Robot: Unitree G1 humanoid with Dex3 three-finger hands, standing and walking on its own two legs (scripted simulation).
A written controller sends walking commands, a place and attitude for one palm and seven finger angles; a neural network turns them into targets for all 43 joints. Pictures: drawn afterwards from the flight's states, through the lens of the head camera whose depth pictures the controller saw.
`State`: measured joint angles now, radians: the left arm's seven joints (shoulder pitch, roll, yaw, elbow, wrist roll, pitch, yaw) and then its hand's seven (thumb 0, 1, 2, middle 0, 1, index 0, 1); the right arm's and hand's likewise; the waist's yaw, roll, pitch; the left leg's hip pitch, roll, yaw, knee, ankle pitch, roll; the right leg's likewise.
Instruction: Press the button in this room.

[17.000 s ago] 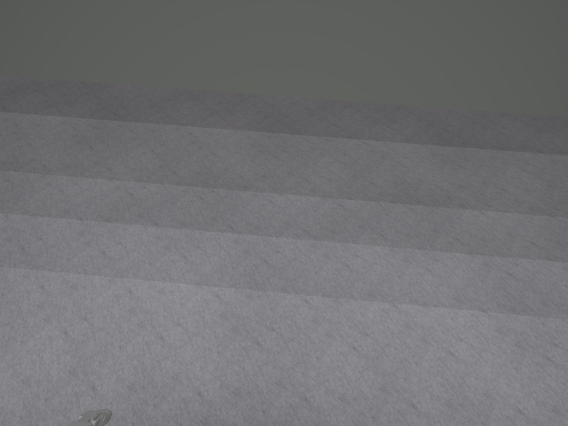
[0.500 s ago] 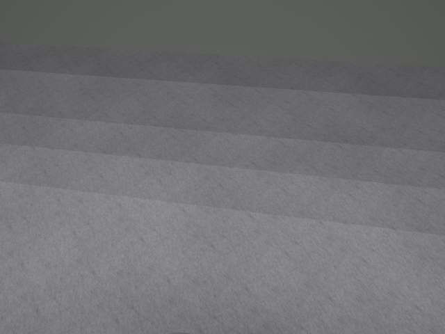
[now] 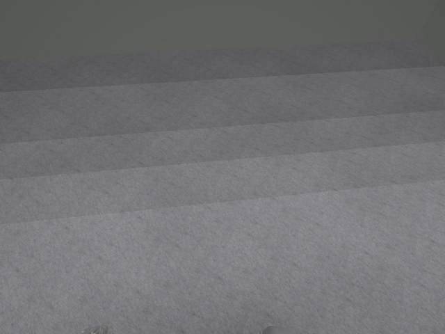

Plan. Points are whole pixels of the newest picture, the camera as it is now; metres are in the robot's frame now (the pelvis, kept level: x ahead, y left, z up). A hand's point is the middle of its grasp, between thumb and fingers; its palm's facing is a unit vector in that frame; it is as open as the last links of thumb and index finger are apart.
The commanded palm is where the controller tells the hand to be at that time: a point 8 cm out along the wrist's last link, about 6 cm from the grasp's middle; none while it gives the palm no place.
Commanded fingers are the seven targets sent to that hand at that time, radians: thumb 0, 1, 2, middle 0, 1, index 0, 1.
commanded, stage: turn or walk to find it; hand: left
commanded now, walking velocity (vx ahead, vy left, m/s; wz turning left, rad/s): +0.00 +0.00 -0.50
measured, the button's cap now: out of the picture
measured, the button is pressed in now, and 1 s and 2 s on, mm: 0 0 0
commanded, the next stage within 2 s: none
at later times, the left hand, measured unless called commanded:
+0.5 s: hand out of the picture +0.13 +0.16 -0.17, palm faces -0.20 -0.96 -0.22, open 7.4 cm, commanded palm none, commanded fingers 0.00 0.90 0.90 -0.20 -0.30 -0.20 -0.30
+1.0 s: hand (185, 292) +0.22 +0.10 -0.16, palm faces -0.50 -0.82 -0.26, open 7.4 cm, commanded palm none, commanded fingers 0.00 0.90 0.90 -0.20 -0.30 -0.20 -0.30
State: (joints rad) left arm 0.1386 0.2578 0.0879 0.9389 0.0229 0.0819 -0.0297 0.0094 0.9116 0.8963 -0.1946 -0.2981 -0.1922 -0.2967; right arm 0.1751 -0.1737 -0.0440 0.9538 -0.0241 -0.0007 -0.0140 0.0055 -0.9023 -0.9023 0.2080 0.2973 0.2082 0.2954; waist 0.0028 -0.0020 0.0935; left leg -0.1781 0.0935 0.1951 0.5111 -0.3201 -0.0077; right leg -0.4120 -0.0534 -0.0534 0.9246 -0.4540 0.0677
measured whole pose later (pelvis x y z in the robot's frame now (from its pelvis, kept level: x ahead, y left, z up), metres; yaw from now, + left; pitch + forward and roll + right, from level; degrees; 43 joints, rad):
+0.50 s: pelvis +0.02 -0.02 +0.00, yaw -13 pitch +1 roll +0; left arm 0.19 0.21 0.06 0.94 0.02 0.04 -0.01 0.01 0.90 0.90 -0.20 -0.30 -0.20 -0.30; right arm 0.14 -0.24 -0.05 0.93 -0.01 0.04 -0.02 0.01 -0.91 -0.90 0.20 0.30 0.20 0.29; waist 0.01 -0.01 0.09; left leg -0.39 0.05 0.02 0.79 -0.40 -0.08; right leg -0.27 0.05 0.06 0.52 -0.27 -0.03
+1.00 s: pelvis +0.02 -0.03 -0.01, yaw -31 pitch +0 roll +0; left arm 0.12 0.23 0.07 0.91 0.02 0.04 -0.03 0.01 0.91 0.90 -0.20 -0.30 -0.19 -0.30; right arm 0.25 -0.21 -0.06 0.96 -0.02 0.01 0.00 0.01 -0.90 -0.90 0.21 0.30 0.21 0.30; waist -0.03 0.03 0.10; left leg -0.25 0.18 0.26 0.68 -0.38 -0.05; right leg -0.30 -0.03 -0.10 0.62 -0.32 -0.01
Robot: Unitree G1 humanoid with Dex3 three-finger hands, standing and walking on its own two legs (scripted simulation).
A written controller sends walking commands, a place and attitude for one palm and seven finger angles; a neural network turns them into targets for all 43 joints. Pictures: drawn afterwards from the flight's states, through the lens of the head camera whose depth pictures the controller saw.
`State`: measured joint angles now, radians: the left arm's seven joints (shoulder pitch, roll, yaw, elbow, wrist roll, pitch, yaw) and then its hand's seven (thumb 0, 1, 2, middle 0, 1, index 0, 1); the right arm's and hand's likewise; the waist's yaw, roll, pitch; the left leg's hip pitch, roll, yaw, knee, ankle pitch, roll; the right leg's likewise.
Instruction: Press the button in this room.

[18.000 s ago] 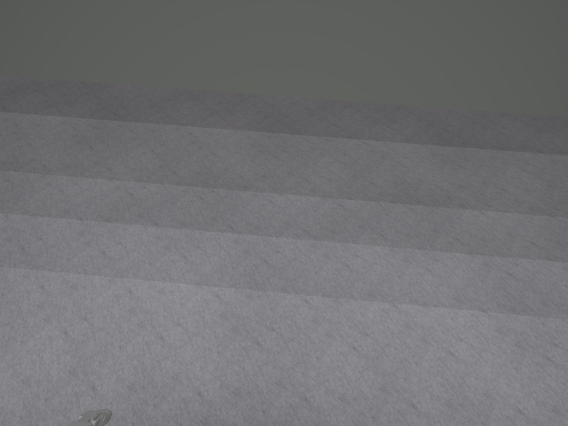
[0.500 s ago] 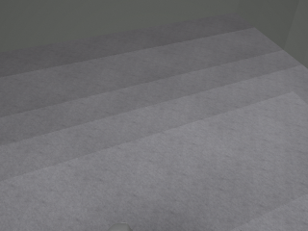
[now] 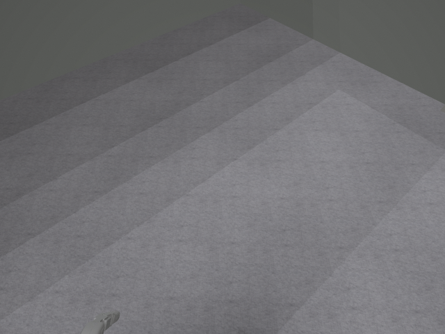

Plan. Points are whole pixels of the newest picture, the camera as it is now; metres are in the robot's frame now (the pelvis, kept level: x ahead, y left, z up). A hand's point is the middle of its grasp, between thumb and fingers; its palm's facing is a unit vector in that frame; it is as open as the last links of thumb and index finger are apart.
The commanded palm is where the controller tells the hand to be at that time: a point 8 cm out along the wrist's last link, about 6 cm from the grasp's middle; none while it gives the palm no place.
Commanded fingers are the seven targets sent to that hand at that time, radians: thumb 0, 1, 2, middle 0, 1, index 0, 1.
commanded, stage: turn or walk to find it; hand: left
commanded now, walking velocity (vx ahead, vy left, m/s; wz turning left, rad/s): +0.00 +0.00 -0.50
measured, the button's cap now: out of the picture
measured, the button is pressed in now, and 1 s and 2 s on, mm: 0 0 0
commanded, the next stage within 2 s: none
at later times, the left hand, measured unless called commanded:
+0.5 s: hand out of the picture +0.12 +0.21 -0.17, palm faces -0.16 -0.96 -0.21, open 7.4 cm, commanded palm none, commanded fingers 0.00 0.90 0.90 -0.20 -0.30 -0.20 -0.30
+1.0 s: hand (187, 289) +0.22 +0.09 -0.14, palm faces -0.50 -0.84 -0.23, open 7.4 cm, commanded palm none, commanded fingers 0.00 0.90 0.90 -0.20 -0.30 -0.20 -0.30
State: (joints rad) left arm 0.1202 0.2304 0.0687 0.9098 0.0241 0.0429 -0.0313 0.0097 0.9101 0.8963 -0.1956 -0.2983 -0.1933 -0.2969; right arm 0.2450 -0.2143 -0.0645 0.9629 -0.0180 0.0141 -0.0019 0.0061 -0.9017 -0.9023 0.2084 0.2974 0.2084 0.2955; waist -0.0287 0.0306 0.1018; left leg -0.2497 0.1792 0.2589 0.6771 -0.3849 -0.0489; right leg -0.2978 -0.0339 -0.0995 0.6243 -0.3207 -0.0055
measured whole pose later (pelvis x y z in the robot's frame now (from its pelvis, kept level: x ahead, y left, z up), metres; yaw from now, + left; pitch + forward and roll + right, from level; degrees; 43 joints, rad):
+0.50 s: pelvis +0.01 +0.02 +0.01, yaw -13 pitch +1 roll -1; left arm 0.19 0.25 0.08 0.95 0.01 0.06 -0.01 0.01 0.90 0.90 -0.20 -0.30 -0.20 -0.30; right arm 0.12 -0.21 -0.03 0.90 -0.01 0.01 -0.02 0.01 -0.91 -0.90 0.20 0.30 0.20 0.29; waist 0.02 -0.04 0.07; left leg -0.28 0.03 0.06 0.57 -0.32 -0.02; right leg -0.34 0.06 0.10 0.64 -0.34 0.00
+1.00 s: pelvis +0.02 -0.02 +0.00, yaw -30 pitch +0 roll -1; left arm 0.13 0.20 0.06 0.92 0.02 0.00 -0.04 0.01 0.91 0.90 -0.20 -0.30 -0.19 -0.30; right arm 0.32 -0.25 -0.06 1.02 -0.02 0.03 0.00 0.01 -0.90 -0.90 0.21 0.30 0.21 0.29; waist -0.04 0.06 0.06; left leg -0.30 0.17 0.17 0.91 -0.53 -0.05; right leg -0.27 -0.02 -0.13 0.64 -0.36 -0.03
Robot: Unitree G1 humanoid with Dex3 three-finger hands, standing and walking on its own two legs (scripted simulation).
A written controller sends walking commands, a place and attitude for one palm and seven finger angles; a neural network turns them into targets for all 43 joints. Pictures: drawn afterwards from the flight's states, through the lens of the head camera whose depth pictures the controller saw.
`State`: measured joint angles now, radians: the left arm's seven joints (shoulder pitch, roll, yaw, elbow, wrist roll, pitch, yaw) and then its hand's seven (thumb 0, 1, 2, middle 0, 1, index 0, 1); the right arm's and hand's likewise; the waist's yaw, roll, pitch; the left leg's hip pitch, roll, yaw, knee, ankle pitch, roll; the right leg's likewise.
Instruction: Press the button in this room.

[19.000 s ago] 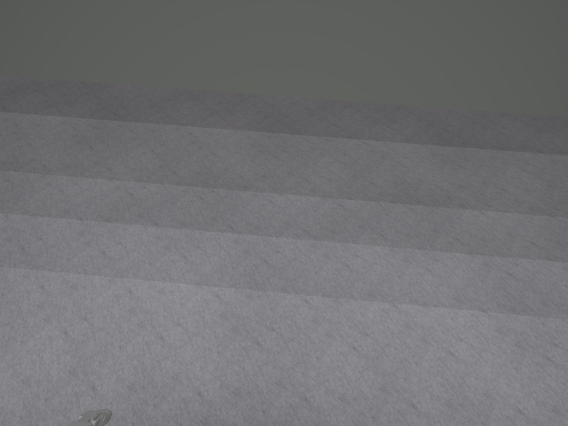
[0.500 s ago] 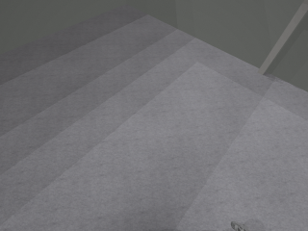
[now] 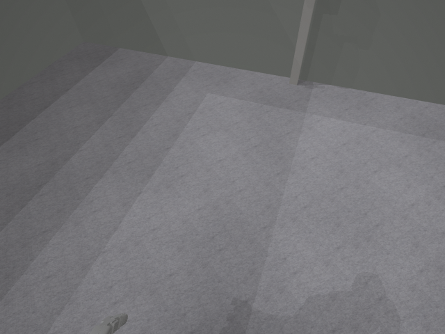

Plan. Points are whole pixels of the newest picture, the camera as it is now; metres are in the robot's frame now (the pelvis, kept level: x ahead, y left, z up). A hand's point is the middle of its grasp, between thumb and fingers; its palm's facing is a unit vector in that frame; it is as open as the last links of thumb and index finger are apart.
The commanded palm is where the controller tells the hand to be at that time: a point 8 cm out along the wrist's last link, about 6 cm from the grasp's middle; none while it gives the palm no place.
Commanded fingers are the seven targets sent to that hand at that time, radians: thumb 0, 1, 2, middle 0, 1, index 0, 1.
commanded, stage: turn or walk to find it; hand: left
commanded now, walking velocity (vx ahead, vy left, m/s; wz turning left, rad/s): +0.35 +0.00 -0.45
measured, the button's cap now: out of the picture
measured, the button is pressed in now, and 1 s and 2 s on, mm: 0 0 0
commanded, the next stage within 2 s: stand and wait in 1.52 s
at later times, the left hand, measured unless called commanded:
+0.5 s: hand (131, 318) +0.18 +0.22 -0.18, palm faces -0.12 -0.98 -0.17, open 7.4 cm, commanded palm none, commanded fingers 0.00 0.90 0.90 -0.20 -0.30 -0.20 -0.30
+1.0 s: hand (218, 164) +0.59 +0.04 -0.15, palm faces -0.37 -0.91 -0.18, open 7.4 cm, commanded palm none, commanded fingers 0.00 0.90 0.90 -0.20 -0.30 -0.20 -0.30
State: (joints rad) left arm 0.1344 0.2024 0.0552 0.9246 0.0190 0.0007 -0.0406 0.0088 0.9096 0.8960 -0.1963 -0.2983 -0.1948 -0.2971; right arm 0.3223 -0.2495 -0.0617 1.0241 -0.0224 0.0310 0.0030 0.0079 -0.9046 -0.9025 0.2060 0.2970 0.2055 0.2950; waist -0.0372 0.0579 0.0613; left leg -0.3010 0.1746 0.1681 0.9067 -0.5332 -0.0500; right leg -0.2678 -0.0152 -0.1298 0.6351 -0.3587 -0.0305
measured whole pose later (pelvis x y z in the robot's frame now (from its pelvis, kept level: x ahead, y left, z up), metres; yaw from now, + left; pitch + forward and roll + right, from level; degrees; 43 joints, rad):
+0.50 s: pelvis +0.20 +0.03 +0.00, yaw -12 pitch -1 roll -1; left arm 0.36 0.20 0.06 1.13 0.01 -0.01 -0.01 0.01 0.91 0.90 -0.20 -0.30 -0.20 -0.30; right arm 0.09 -0.18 -0.02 0.93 -0.03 -0.08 0.01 0.01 -0.91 -0.90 0.20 0.30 0.21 0.29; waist 0.04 -0.03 0.10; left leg -0.40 0.09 0.17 0.68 -0.27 0.04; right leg -0.24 0.00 0.03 1.10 -0.48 -0.03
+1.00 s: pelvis +0.41 -0.08 +0.00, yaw -19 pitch -1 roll +1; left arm 0.07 0.16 0.04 0.99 0.02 -0.07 -0.03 0.00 0.91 0.90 -0.20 -0.30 -0.20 -0.30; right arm 0.43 -0.15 -0.04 1.16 -0.01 -0.02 0.01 0.01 -0.91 -0.90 0.20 0.30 0.20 0.29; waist -0.06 0.01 0.09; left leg -0.25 0.12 0.11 1.11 -0.47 -0.03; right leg -0.38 -0.04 -0.16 0.64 -0.26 -0.07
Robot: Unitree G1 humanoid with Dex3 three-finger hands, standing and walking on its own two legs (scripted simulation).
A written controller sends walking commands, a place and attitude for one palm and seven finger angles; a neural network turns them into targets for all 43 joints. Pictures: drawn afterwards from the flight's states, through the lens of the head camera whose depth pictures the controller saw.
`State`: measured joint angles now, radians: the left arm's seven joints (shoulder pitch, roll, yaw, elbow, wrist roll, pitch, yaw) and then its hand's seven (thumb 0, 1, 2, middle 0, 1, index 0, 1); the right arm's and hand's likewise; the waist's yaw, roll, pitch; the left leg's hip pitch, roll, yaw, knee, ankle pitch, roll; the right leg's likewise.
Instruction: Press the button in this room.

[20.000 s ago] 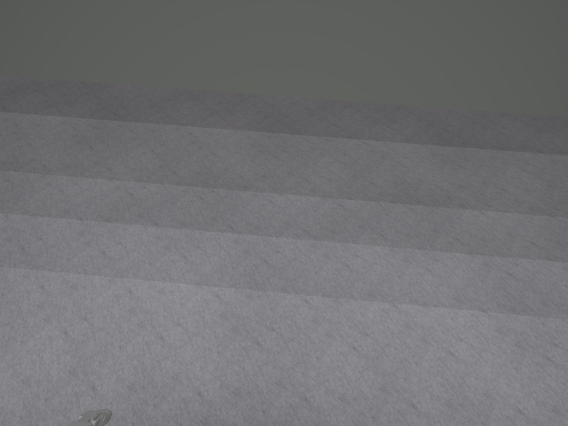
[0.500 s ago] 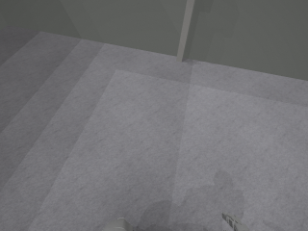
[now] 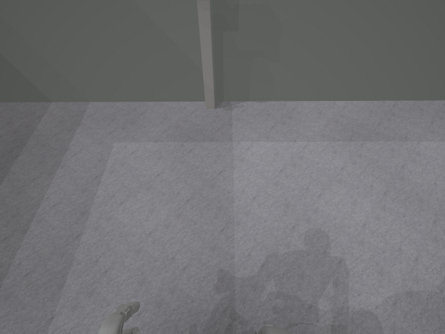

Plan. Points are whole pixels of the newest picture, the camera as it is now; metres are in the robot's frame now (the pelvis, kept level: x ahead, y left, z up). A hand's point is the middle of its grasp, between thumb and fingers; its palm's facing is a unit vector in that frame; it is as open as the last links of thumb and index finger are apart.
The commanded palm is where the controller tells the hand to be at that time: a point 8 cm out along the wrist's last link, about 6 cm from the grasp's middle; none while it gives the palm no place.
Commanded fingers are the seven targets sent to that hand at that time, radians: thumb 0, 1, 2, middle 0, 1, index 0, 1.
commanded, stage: turn or walk to find it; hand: left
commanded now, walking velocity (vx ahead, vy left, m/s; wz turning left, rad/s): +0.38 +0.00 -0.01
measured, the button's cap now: out of the picture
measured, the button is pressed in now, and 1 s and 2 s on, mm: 0 0 0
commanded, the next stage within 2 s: stand and wait in 0.52 s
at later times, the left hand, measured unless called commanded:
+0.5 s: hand out of the picture +0.15 +0.22 -0.18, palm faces +0.07 -0.99 -0.13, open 7.4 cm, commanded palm none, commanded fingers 0.00 0.90 0.90 -0.20 -0.30 -0.20 -0.30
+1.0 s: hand (163, 199) +0.45 +0.16 -0.15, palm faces -0.01 -0.98 -0.22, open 7.2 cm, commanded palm none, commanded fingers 0.00 0.90 0.90 -0.20 -0.30 -0.20 -0.30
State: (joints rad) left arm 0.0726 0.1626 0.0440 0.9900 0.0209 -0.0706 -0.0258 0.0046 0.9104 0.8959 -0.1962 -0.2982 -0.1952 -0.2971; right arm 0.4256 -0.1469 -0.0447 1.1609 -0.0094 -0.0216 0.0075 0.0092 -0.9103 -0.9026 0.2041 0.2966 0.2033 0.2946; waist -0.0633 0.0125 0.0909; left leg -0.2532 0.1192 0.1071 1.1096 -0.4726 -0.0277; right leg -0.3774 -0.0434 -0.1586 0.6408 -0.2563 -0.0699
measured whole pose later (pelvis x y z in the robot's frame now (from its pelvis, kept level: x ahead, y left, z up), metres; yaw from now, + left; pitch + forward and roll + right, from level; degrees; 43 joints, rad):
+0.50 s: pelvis +0.21 +0.05 +0.00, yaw -1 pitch -2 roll -1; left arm 0.37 0.17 0.04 1.17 0.02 -0.03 -0.02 0.01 0.91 0.90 -0.20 -0.30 -0.20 -0.30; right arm 0.12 -0.19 -0.04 0.98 -0.03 -0.08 0.02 0.00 -0.91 -0.90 0.20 0.30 0.20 0.29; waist 0.04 -0.02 0.08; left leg -0.35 0.09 0.19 0.63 -0.25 0.05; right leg -0.26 -0.06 -0.07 1.09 -0.47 -0.01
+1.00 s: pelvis +0.35 +0.00 +0.01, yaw -1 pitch -2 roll +1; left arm 0.11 0.13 0.03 1.07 0.01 -0.05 0.03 -0.01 0.94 0.90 -0.20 -0.30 -0.20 -0.30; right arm 0.33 -0.12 -0.03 1.15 0.00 0.00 -0.02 0.01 -0.91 -0.90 0.20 0.30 0.20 0.29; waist -0.05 0.03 0.07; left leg -0.25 0.08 0.08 0.80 -0.52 -0.04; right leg -0.30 -0.05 -0.17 0.52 -0.19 -0.06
